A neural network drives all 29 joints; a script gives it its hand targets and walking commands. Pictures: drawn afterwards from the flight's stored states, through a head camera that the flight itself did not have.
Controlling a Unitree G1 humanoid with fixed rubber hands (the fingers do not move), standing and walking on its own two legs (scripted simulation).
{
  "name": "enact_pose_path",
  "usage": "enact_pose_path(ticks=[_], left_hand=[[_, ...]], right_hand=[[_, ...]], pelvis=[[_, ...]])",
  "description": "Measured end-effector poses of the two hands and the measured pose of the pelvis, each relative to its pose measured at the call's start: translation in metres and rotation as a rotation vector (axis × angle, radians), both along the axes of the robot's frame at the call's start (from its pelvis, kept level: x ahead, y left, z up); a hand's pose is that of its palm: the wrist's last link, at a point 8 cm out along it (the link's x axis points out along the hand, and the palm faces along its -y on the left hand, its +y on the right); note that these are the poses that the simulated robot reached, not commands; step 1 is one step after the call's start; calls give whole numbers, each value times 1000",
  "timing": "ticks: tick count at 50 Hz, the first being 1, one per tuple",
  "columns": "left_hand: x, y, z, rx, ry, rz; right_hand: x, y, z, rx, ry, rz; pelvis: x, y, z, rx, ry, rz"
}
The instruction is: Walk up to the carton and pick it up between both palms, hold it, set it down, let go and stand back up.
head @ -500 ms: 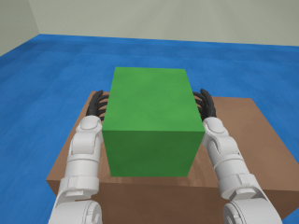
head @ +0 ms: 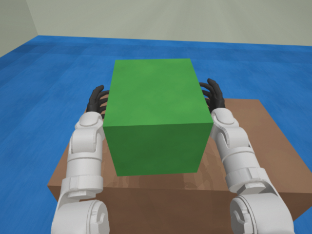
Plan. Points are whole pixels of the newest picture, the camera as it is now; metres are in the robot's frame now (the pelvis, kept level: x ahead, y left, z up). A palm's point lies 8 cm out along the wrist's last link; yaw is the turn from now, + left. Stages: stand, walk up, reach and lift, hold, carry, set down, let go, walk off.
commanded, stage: hold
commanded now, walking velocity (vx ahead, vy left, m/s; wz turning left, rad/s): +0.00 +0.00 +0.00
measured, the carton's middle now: (155, 114) +0.41 +0.03 +0.14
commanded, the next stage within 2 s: set down in 1.64 s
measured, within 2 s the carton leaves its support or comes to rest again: neither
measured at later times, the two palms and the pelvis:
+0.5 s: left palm (91, 114) +0.34 +0.18 +0.20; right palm (222, 110) +0.35 -0.13 +0.21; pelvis -0.02 +0.00 +0.00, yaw +0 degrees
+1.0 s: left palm (93, 124) +0.34 +0.18 +0.17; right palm (217, 123) +0.35 -0.13 +0.17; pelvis +0.01 +0.00 +0.00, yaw +0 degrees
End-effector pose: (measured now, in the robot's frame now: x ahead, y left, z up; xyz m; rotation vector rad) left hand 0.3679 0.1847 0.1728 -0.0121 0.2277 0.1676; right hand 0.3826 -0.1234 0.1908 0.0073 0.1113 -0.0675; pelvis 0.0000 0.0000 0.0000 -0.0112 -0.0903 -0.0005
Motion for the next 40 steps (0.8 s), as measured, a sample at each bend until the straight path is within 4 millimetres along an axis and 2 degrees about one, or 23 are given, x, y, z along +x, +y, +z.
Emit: enact_pose_path(ticks=[4, 9, 16, 20, 26, 30, 35, 40], left_hand=[[1, 0, -4, 3, 23, -1], [-11, 2, -7, 33, 17, -5], [-29, -3, -2, 50, 5, -17], [-34, -3, 6, 43, -9, -13], [-26, -4, 26, 7, -38, -6], [-17, -2, 28, 6, -29, -10], [-7, 2, 16, -10, 6, -11], [-6, 2, 1, 26, 31, -11]], right_hand=[[0, 0, -13, 23, 25, -9], [-13, 1, -22, 53, 20, -12], [-32, -4, -15, 62, 6, -20], [-36, -4, -2, 40, -10, -13], [-27, -4, 23, -9, -43, -5], [-18, -3, 28, -18, -43, 0], [-6, 1, 15, -12, -13, 3], [-4, 1, -8, 32, 14, -1]], pelvis=[[3, 0, 0, 0, 3, 0], [5, 1, 0, -1, -4, 0], [-6, 0, 0, 0, -20, 0], [-12, 0, -1, 0, -29, 0], [-15, -1, -1, 1, -34, 0], [-11, -1, -1, 1, -29, 0], [-3, -1, 0, 2, -17, 1], [7, -1, 0, 1, -8, 1]])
